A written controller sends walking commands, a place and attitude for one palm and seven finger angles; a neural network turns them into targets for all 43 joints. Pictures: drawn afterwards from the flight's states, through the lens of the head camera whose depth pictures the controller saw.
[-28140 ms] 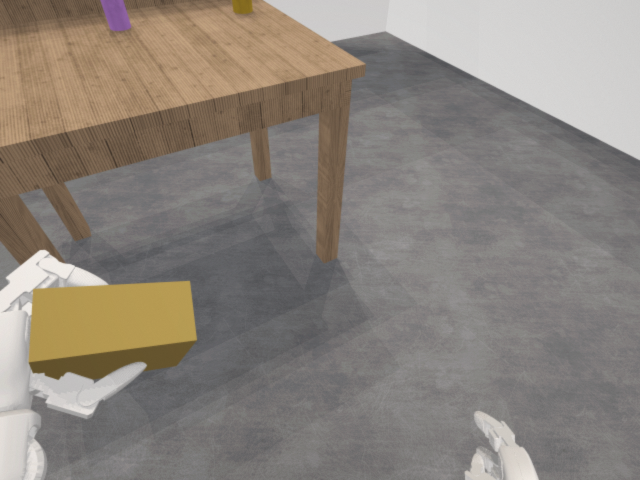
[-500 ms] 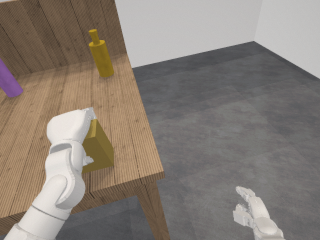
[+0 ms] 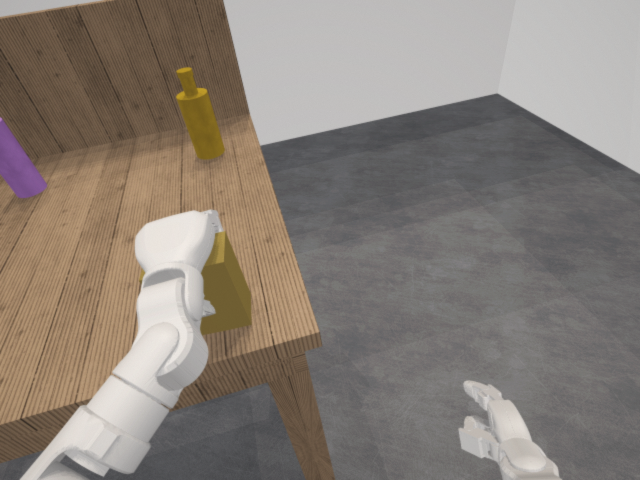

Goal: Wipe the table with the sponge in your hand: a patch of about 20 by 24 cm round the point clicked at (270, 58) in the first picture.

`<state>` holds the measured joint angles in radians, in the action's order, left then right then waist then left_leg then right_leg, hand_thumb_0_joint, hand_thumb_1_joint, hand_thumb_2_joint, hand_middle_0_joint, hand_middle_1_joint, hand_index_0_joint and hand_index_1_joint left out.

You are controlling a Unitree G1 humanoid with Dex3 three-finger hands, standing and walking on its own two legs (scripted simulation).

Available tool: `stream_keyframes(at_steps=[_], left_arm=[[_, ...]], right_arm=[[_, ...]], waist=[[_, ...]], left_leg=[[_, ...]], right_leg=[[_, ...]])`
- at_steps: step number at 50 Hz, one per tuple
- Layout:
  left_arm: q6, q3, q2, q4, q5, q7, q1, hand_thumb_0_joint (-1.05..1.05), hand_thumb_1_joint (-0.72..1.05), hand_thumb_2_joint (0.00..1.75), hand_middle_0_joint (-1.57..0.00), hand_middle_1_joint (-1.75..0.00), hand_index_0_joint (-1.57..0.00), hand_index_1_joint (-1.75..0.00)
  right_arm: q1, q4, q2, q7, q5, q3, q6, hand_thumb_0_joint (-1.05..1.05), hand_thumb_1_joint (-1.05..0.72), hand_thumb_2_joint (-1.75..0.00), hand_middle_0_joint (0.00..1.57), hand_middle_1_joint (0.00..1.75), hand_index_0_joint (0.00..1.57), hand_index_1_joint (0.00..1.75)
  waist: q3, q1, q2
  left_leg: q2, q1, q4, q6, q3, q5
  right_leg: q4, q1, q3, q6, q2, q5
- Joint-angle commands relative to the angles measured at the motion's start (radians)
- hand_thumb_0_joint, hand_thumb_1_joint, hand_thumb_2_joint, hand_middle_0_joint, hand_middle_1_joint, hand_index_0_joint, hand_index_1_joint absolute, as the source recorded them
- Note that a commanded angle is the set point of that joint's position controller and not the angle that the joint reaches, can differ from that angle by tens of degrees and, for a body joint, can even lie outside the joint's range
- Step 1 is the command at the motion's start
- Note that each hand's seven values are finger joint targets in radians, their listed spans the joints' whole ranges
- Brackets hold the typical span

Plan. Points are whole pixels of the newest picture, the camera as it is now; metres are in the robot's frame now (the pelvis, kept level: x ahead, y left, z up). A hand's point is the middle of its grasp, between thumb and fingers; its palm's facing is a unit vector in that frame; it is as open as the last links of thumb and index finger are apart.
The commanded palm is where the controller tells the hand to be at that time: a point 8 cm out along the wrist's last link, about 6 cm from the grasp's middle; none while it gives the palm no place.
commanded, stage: wipe forward along the third lane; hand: left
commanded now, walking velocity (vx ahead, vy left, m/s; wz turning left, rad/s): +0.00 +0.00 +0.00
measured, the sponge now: (207, 297) +0.31 +0.21 +0.09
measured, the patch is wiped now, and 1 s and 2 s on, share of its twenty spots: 0.85 0.85 0.90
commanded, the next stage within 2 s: wipe back along the third lane in 1.46 s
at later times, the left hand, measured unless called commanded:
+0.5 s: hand (208, 239) +0.37 +0.22 +0.14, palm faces +0.01 -0.01 -1.00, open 10.2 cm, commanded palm +0.35 +0.22 +0.17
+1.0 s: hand (206, 218) +0.42 +0.24 +0.14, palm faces -0.04 +0.00 -1.00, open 10.2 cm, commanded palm +0.40 +0.25 +0.17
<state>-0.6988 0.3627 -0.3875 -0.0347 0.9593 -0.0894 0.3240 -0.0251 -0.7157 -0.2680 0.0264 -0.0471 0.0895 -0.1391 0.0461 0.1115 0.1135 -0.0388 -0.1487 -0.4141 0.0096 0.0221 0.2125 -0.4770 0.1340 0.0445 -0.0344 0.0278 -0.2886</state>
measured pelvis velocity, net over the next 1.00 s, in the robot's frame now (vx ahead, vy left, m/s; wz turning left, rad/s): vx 0.00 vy -0.01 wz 0.01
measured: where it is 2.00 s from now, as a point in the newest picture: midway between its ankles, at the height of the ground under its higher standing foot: outside the picture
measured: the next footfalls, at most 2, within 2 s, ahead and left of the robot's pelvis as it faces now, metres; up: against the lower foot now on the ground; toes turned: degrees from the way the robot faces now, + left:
none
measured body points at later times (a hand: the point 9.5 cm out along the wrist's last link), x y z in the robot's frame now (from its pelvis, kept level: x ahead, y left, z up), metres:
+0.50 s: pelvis +0.00 -0.01 +0.00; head -0.03 -0.06 +0.45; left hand +0.37 +0.21 +0.20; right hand +0.19 -0.25 -0.12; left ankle +0.01 +0.12 -0.74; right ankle -0.02 -0.10 -0.74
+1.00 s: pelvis +0.00 -0.01 +0.00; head -0.01 -0.05 +0.45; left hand +0.41 +0.23 +0.20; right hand +0.15 -0.27 -0.13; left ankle +0.01 +0.12 -0.74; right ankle -0.02 -0.10 -0.74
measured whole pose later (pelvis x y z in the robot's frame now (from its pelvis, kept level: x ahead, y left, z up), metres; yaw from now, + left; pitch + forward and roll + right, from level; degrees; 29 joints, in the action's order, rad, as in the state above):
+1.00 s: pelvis +0.00 -0.01 +0.00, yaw +0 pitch +3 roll +1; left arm -0.34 0.18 -0.45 -0.82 0.98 -0.04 0.78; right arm 0.14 -0.77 -0.28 0.10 -0.04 0.04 -0.11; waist 0.08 0.00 0.06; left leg -0.01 -0.28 -0.45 -0.01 0.04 0.21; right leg -0.48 0.25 0.03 -0.05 0.06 -0.27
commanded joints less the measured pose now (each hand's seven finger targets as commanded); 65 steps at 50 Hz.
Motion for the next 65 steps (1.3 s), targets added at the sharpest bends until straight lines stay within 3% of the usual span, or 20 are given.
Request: stream_keyframes(at_steps=[1,3,5,8,10,16,20,23,26,28,31,33,37,40,48,51,58,60,63,65], left_arm=[[0.054,-0.095,-0.097,0.047,0.014,0.037,0.376,0.00,0.10,1.30,-1.20,-1.60,-1.20,-1.60],[0.068,-0.137,-0.146,0.016,0.020,0.041,0.387,0.00,0.10,1.30,-1.20,-1.60,-1.20,-1.60],[0.083,-0.079,-0.076,-0.035,0.015,0.040,0.425,0.00,0.10,1.30,-1.20,-1.60,-1.20,-1.60],[0.097,-0.151,-0.156,-0.101,0.015,0.047,0.419,0.00,0.10,1.30,-1.20,-1.60,-1.20,-1.60],[0.111,-0.108,-0.104,-0.148,0.012,0.046,0.457,0.00,0.10,1.30,-1.20,-1.60,-1.20,-1.60],[0.148,-0.134,-0.145,-0.320,0.022,0.047,0.519,0.00,0.10,1.30,-1.20,-1.60,-1.20,-1.60],[0.190,-0.134,-0.140,-0.368,0.027,0.052,0.532,0.00,0.10,1.30,-1.20,-1.60,-1.20,-1.60],[0.211,-0.194,-0.200,-0.408,0.029,0.062,0.506,0.00,0.10,1.30,-1.20,-1.60,-1.20,-1.60],[0.229,-0.168,-0.166,-0.441,0.024,0.067,0.515,0.00,0.10,1.30,-1.20,-1.60,-1.20,-1.60],[0.232,-0.214,-0.216,-0.451,0.027,0.074,0.510,0.00,0.10,1.30,-1.20,-1.60,-1.20,-1.60],[0.240,-0.167,-0.177,-0.507,0.035,0.075,0.557,0.00,0.10,1.30,-1.20,-1.60,-1.20,-1.60],[0.249,-0.212,-0.228,-0.521,0.047,0.080,0.554,0.00,0.10,1.30,-1.20,-1.60,-1.20,-1.60],[0.275,-0.204,-0.226,-0.563,0.044,0.085,0.567,0.00,0.10,1.30,-1.20,-1.60,-1.20,-1.60],[0.285,-0.198,-0.242,-0.626,0.055,0.086,0.654,0.00,0.10,1.30,-1.20,-1.60,-1.20,-1.60],[0.351,-0.245,-0.340,-0.759,0.088,0.093,0.786,0.00,0.10,1.30,-1.20,-1.60,-1.20,-1.60],[0.374,-0.220,-0.308,-0.793,0.095,0.100,0.791,0.00,0.10,1.30,-1.20,-1.60,-1.20,-1.60],[0.401,-0.282,-0.390,-0.828,0.086,0.110,0.830,0.00,0.10,1.30,-1.20,-1.60,-1.20,-1.60],[0.403,-0.241,-0.357,-0.851,0.095,0.111,0.861,0.00,0.10,1.30,-1.20,-1.60,-1.20,-1.60],[0.405,-0.280,-0.413,-0.865,0.105,0.109,0.892,0.00,0.10,1.30,-1.20,-1.60,-1.20,-1.60],[0.410,-0.265,-0.394,-0.896,0.106,0.108,0.885,0.00,0.10,1.30,-1.20,-1.60,-1.20,-1.60]], right_arm=[[-0.227,0.157,-0.084,0.020,-0.002,-0.033,0.067,0.00,-0.90,-0.90,0.20,0.30,0.20,0.30],[-0.211,0.153,-0.095,0.026,0.002,-0.037,0.071,0.00,-0.90,-0.90,0.20,0.30,0.20,0.30],[-0.203,0.146,-0.087,0.030,-0.002,-0.035,0.078,0.00,-0.90,-0.90,0.20,0.30,0.20,0.30],[-0.179,0.135,-0.104,0.037,0.003,-0.042,0.080,0.00,-0.90,-0.90,0.20,0.30,0.20,0.30],[-0.177,0.132,-0.098,0.042,-0.002,-0.041,0.085,0.00,-0.90,-0.90,0.20,0.30,0.20,0.30],[-0.127,0.105,-0.112,0.058,-0.002,-0.049,0.087,0.00,-0.90,-0.90,0.20,0.30,0.20,0.30],[-0.100,0.106,-0.113,0.061,-0.001,-0.055,0.088,0.00,-0.90,-0.90,0.20,0.30,0.20,0.30],[-0.077,0.102,-0.122,0.061,0.002,-0.063,0.085,0.00,-0.90,-0.90,0.20,0.30,0.20,0.30],[-0.064,0.103,-0.120,0.062,-0.001,-0.067,0.086,0.00,-0.90,-0.90,0.20,0.30,0.20,0.30],[-0.056,0.098,-0.129,0.062,0.002,-0.073,0.082,0.00,-0.90,-0.90,0.20,0.30,0.20,0.30],[-0.038,0.091,-0.127,0.065,-0.004,-0.073,0.081,0.00,-0.90,-0.90,0.20,0.30,0.20,0.30],[-0.028,0.088,-0.133,0.067,0.001,-0.078,0.081,0.00,-0.90,-0.90,0.20,0.30,0.20,0.30],[-0.010,0.087,-0.131,0.070,0.000,-0.079,0.081,0.00,-0.90,-0.90,0.20,0.30,0.20,0.30],[0.009,0.075,-0.131,0.077,-0.001,-0.078,0.075,0.00,-0.90,-0.90,0.20,0.30,0.20,0.30],[0.076,0.060,-0.142,0.084,0.005,-0.087,0.069,0.00,-0.90,-0.90,0.20,0.30,0.20,0.30],[0.102,0.063,-0.139,0.079,0.003,-0.090,0.069,0.00,-0.90,-0.90,0.20,0.30,0.20,0.30],[0.149,0.045,-0.154,0.072,0.003,-0.101,0.064,0.00,-0.90,-0.90,0.20,0.30,0.20,0.30],[0.163,0.043,-0.154,0.071,-0.001,-0.100,0.065,0.00,-0.90,-0.90,0.20,0.30,0.20,0.30],[0.186,0.030,-0.162,0.070,0.003,-0.107,0.062,0.00,-0.90,-0.90,0.20,0.30,0.20,0.30],[0.203,0.029,-0.160,0.067,0.000,-0.108,0.063,0.00,-0.90,-0.90,0.20,0.30,0.20,0.30]], waist=[[0.128,-0.030,-0.173],[0.142,-0.024,-0.168],[0.121,-0.040,-0.186],[0.140,-0.028,-0.181],[0.115,-0.044,-0.201],[0.096,-0.057,-0.217],[0.123,-0.059,-0.200],[0.157,-0.050,-0.207],[0.138,-0.060,-0.227],[0.153,-0.052,-0.216],[0.116,-0.079,-0.225],[0.137,-0.068,-0.219],[0.149,-0.073,-0.238],[0.115,-0.098,-0.227],[0.177,-0.110,-0.184],[0.188,-0.122,-0.193],[0.206,-0.128,-0.186],[0.177,-0.149,-0.186],[0.222,-0.144,-0.158],[0.221,-0.154,-0.186]], left_leg=[[-0.017,0.003,0.047,0.022,-0.035,-0.111],[-0.018,0.002,0.052,0.020,-0.034,-0.097],[-0.020,-0.007,0.049,0.021,-0.036,-0.088],[-0.020,-0.016,0.052,0.019,-0.040,-0.070],[-0.021,-0.029,0.048,0.021,-0.044,-0.064],[-0.019,-0.058,0.043,0.020,-0.050,-0.025],[-0.022,-0.068,0.032,0.019,-0.049,-0.054],[-0.020,-0.075,0.024,0.015,-0.050,-0.079],[-0.020,-0.087,0.017,0.020,-0.055,-0.078],[-0.021,-0.086,0.014,0.017,-0.054,-0.094],[-0.019,-0.099,0.012,0.020,-0.056,-0.079],[-0.021,-0.100,0.010,0.019,-0.053,-0.088],[-0.021,-0.114,0.001,0.021,-0.058,-0.090],[-0.019,-0.125,0.007,0.022,-0.056,-0.055],[-0.014,-0.153,0.010,0.020,-0.051,-0.040],[-0.009,-0.150,-0.002,0.027,-0.055,-0.062],[-0.006,-0.169,-0.003,0.029,-0.055,-0.090],[-0.003,-0.169,-0.002,0.033,-0.057,-0.081],[-0.003,-0.163,0.000,0.030,-0.052,-0.110],[0.003,-0.161,-0.007,0.034,-0.056,-0.114]], right_leg=[[0.093,-0.014,0.010,-0.015,0.010,0.137],[0.099,-0.021,0.024,-0.018,0.010,0.120],[0.100,-0.003,0.006,-0.013,0.005,0.115],[0.108,-0.018,0.019,-0.011,0.003,0.103],[0.109,0.002,0.006,-0.006,-0.001,0.105],[0.123,0.032,0.014,0.002,-0.005,0.071],[0.107,0.016,0.012,0.000,-0.007,0.126],[0.098,-0.012,0.021,0.002,-0.006,0.175],[0.095,0.004,0.016,0.007,-0.007,0.192],[0.092,-0.010,0.025,0.004,-0.005,0.222],[0.095,0.032,0.013,0.007,-0.002,0.201],[0.093,0.017,0.020,0.004,-0.001,0.213],[0.084,0.009,0.022,0.009,-0.005,0.244],[0.100,0.048,0.018,0.010,-0.004,0.176],[0.102,0.033,0.021,0.007,-0.008,0.154],[0.091,0.037,0.015,0.009,-0.010,0.203],[0.089,0.013,0.017,0.007,-0.005,0.263],[0.089,0.049,0.006,0.009,-0.004,0.237],[0.090,0.031,0.008,0.000,0.000,0.261],[0.081,0.041,0.000,0.005,-0.001,0.274]])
